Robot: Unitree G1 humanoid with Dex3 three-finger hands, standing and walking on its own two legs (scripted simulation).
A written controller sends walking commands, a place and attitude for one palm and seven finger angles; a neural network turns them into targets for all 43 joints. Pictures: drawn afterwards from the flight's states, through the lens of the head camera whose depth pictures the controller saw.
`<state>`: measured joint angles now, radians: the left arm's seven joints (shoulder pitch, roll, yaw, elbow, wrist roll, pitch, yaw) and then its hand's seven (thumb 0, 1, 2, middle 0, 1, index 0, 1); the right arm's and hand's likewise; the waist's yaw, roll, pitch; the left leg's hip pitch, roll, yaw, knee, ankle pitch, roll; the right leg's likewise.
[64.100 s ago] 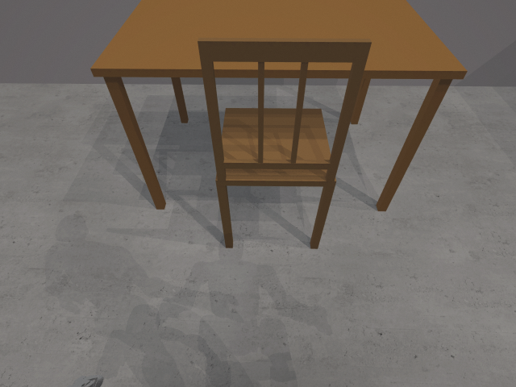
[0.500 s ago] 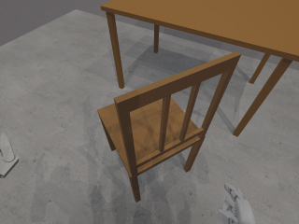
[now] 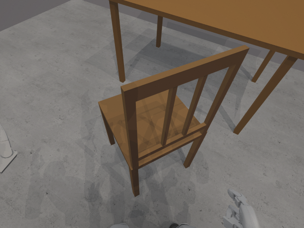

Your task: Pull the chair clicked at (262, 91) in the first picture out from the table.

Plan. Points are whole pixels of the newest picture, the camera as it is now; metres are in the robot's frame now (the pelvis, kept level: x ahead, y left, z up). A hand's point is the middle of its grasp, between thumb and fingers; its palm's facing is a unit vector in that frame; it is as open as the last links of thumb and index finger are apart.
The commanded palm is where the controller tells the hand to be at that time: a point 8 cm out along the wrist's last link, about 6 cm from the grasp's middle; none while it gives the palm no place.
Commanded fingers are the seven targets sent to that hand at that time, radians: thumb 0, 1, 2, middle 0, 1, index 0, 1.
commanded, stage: step back with the hand held close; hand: left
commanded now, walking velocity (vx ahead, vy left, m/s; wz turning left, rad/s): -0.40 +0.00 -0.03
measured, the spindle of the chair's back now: (167, 120) +0.46 -0.02 -0.05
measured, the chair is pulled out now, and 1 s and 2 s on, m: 0.51 0.51 0.51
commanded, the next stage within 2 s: stop stepping back and stand still in 0.74 s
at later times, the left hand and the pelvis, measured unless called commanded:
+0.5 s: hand out of the picture +0.17 +0.26 +0.18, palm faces +0.42 -0.75 -0.51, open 7.4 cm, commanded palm +0.10 +0.29 +0.19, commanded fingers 0.00 0.90 0.90 -0.20 -0.30 -0.20 -0.30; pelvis -0.03 -0.01 +0.00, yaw +1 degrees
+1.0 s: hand out of the picture +0.08 +0.21 +0.16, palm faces +0.30 -0.80 -0.53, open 7.4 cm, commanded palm +0.02 +0.25 +0.19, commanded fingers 0.00 0.90 0.90 -0.20 -0.30 -0.20 -0.30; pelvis -0.13 -0.05 +0.01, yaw -1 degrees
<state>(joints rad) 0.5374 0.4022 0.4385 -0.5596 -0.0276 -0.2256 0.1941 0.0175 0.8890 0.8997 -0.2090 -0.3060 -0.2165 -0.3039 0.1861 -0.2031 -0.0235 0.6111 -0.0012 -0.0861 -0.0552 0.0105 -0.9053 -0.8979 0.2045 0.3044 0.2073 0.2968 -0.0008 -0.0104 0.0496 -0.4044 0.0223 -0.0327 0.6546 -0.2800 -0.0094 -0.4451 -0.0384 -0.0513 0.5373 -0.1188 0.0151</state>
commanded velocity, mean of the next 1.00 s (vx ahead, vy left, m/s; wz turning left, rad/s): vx -0.29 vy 0.01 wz -0.03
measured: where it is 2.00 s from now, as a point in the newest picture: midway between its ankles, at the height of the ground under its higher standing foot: outside the picture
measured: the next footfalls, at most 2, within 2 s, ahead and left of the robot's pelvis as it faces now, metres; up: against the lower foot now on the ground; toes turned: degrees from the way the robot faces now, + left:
right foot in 0.68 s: -0.10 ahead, -0.15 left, +0.00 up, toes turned -2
left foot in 0.94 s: -0.09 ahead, +0.07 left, +0.00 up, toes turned +0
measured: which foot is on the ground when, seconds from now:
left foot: down 0.00-0.70, up 0.72-0.92, down 0.94-1.00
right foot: down 0.00-0.42, up 0.44-0.66, down 0.68-1.00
